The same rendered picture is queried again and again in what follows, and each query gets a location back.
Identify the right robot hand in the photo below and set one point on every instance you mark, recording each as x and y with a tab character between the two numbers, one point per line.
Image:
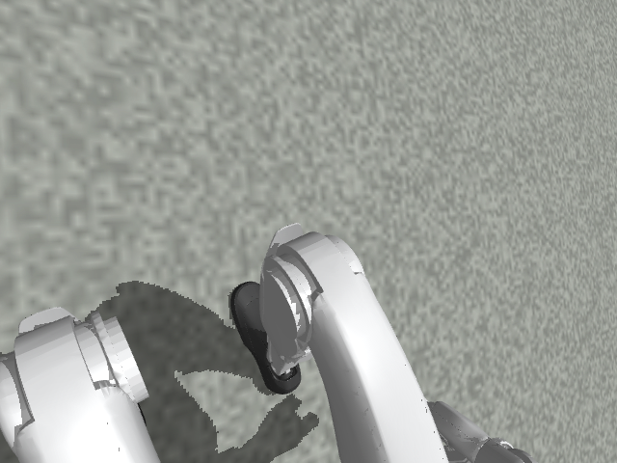
463	437

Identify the right robot arm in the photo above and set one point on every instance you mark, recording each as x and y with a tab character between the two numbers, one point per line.
498	450

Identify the right robot foot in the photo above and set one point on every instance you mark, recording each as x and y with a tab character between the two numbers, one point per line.
244	303

